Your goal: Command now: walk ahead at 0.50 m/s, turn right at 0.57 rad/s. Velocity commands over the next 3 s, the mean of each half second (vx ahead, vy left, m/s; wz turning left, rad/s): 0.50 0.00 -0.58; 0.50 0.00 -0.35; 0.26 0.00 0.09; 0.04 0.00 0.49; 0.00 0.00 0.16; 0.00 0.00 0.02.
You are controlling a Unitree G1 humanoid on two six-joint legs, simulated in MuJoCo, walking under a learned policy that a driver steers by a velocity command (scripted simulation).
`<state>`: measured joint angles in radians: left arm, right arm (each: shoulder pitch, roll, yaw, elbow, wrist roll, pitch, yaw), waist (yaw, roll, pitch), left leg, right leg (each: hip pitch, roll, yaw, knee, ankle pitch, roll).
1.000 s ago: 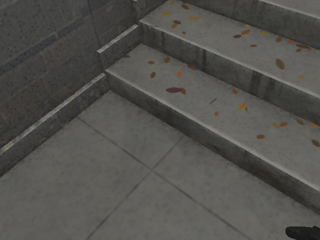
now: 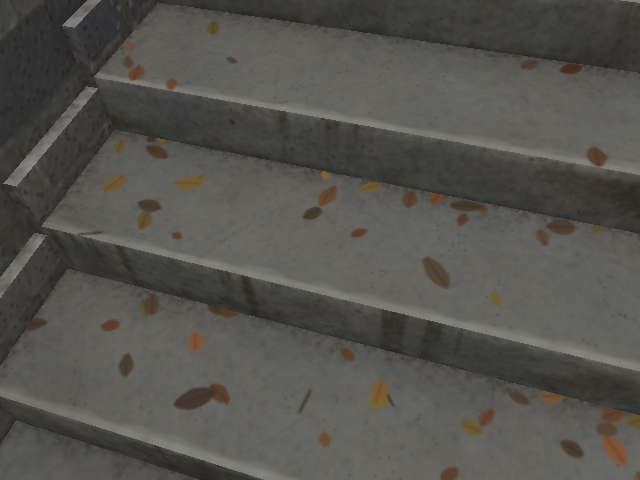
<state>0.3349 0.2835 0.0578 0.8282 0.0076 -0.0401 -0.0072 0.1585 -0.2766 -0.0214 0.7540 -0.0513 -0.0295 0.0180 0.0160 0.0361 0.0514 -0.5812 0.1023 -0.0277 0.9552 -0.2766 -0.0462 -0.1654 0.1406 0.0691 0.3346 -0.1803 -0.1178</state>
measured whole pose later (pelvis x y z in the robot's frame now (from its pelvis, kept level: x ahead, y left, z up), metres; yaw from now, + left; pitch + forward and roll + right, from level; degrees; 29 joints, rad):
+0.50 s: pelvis +0.22 +0.01 +0.00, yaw -18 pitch +2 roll +1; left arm 0.07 0.18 0.02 0.59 0.04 0.03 0.04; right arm 0.45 -0.20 -0.02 0.93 -0.05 -0.09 0.00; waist 0.00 -0.07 0.00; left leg -0.15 0.03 0.20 0.39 -0.28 0.01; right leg -1.10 0.04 0.05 2.07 -0.48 -0.09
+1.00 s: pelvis +0.48 -0.16 +0.13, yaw -27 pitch +5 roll +2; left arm 0.55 0.19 -0.02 1.10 0.13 -0.06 -0.10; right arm 0.13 -0.19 0.03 0.69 -0.01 -0.07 0.07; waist -0.02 0.01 -0.07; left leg -1.40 -0.02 -0.16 2.08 0.01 0.22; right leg -0.29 0.08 -0.03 0.60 -0.39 -0.11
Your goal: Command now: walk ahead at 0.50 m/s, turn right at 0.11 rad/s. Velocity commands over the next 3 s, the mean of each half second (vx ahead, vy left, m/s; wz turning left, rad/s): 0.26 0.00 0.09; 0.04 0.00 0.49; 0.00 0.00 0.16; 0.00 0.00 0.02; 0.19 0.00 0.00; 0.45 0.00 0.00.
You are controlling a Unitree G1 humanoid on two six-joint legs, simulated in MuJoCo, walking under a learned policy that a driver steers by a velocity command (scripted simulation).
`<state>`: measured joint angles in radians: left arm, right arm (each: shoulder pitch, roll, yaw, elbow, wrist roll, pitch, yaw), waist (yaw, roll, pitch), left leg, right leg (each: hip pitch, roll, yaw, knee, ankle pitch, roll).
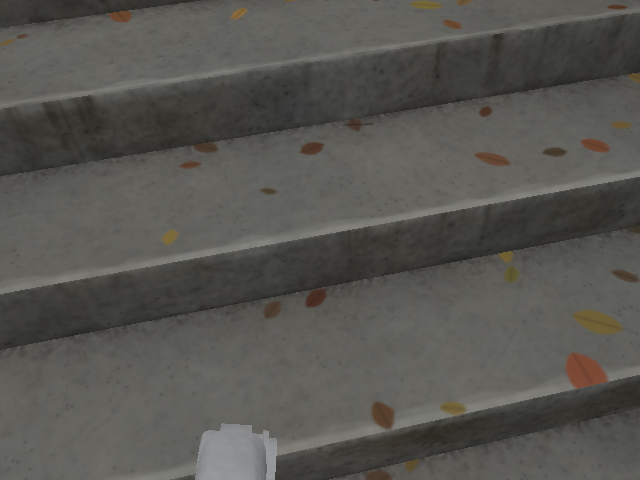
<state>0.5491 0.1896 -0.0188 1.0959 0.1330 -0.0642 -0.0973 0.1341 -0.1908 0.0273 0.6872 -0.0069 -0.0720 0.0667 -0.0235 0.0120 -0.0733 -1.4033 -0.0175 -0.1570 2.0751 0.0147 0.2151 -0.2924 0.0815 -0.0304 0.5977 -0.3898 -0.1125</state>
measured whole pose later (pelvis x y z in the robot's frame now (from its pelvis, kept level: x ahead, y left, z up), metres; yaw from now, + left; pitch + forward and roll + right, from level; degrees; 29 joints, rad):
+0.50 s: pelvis +0.24 -0.01 +0.15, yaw +3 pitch +6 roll +2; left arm -0.04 0.24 -0.01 0.70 0.04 -0.09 -0.03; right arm 0.40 -0.18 0.00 0.95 -0.04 -0.09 0.03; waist -0.10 0.00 -0.13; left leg -0.40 -0.10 -0.04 0.52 -0.22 0.05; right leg -0.96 -0.06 0.09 1.42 -0.28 0.02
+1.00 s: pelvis +0.28 -0.02 +0.16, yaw +20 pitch +5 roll -1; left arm 0.13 0.23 0.04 0.73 0.03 -0.07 0.01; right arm 0.16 -0.21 0.00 0.69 -0.01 -0.05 0.08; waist 0.04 0.03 -0.10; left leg -0.43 0.07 0.05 0.69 -0.20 -0.03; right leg -0.34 -0.11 -0.22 0.51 -0.24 0.01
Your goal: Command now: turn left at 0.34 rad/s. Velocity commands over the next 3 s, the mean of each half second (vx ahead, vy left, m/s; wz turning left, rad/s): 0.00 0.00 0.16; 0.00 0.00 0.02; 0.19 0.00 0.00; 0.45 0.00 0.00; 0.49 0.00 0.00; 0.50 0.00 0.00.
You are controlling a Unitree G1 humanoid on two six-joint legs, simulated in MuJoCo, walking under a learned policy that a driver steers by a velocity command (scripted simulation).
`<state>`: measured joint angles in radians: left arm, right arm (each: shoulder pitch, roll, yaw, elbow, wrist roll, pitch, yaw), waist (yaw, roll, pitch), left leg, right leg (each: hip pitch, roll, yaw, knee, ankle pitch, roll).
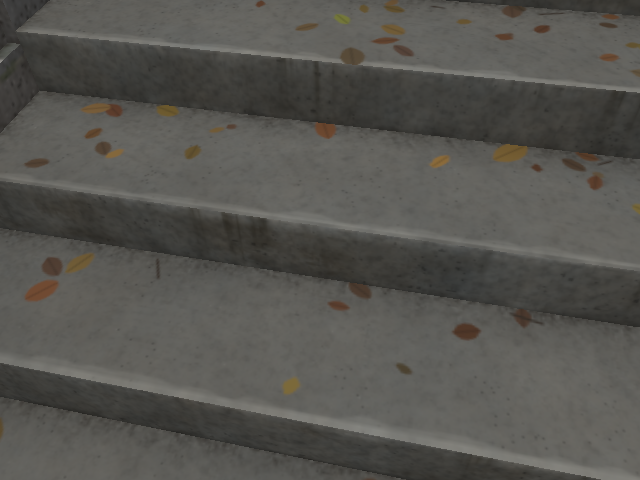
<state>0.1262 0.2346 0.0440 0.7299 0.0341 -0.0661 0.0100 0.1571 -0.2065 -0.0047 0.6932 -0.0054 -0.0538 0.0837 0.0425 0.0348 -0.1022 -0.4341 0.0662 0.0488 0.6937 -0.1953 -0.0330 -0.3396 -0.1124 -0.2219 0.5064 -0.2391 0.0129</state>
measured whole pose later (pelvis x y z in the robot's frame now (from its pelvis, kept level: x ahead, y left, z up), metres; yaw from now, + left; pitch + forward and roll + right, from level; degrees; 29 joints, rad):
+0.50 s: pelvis -0.02 +0.00 -0.01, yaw +4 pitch +2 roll +0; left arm 0.24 0.14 0.01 0.83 0.00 -0.07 -0.09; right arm 0.11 -0.17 -0.02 0.76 0.01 -0.06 0.07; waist 0.01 0.02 -0.04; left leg -0.39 0.01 0.01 0.65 -0.30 0.00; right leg -0.27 -0.02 -0.07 0.64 -0.40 -0.01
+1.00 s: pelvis -0.04 -0.01 +0.01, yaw +4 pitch -1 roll +0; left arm 0.35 0.15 0.01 0.98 0.02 0.00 0.05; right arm 0.39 -0.16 -0.02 0.99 -0.01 0.00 -0.04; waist -0.02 0.02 0.01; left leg -0.25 0.03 0.01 0.43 -0.17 -0.02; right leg -0.13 0.01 -0.07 0.42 -0.26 -0.02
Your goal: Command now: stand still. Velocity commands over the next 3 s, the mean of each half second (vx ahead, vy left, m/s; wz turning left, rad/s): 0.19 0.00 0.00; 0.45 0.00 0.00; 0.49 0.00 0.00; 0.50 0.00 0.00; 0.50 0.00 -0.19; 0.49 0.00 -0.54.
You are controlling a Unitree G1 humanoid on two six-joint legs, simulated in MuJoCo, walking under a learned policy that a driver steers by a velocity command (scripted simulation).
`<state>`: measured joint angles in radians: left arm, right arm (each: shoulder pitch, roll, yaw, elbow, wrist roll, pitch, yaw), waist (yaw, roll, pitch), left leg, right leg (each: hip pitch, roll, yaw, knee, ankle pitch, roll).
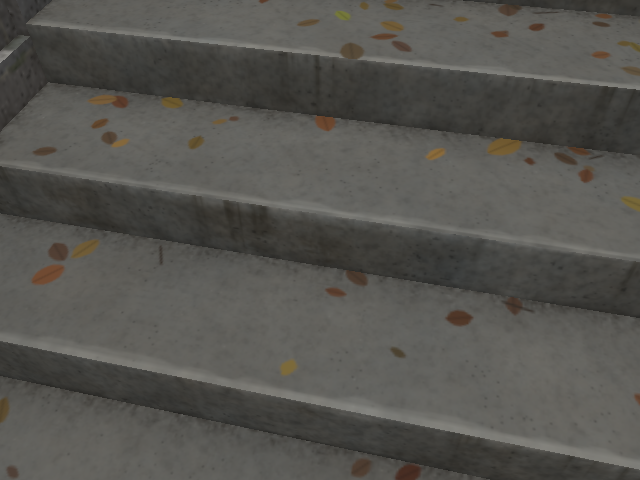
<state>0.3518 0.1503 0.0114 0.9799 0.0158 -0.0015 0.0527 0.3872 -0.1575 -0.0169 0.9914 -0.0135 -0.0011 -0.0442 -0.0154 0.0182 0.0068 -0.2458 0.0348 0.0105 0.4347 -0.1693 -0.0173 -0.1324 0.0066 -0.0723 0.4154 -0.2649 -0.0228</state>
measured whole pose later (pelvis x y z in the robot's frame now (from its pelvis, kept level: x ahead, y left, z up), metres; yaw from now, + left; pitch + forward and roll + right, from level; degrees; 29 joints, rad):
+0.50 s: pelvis +0.07 +0.03 -0.01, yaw +0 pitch +3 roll +1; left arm 0.32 0.19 0.03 0.99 0.05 -0.06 -0.05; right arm 0.53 -0.16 -0.01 1.06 -0.08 -0.09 0.04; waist -0.07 -0.02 -0.10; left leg -0.25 -0.04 0.08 0.54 -0.36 0.08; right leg -0.74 0.07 0.11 1.81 -0.33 -0.22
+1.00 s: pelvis +0.34 -0.02 +0.11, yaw +0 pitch +3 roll -2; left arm 0.51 0.17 0.02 1.18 0.05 -0.08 -0.03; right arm 0.15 -0.15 -0.02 0.80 -0.03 -0.06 0.02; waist -0.01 0.03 -0.06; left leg -1.06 -0.04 -0.18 1.95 -0.08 0.19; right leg -0.38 0.07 -0.16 0.77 -0.44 -0.09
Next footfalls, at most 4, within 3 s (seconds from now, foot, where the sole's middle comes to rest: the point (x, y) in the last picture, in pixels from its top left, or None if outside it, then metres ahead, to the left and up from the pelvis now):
0.78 right None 0.36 -0.08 -0.63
1.26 left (299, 335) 0.70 0.07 -0.48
1.74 right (378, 172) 0.99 -0.10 -0.33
2.22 left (282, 21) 1.34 0.10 -0.18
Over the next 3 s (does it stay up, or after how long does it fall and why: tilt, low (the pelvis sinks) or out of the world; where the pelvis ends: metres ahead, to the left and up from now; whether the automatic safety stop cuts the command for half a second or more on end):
stays up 1.59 -0.06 0.71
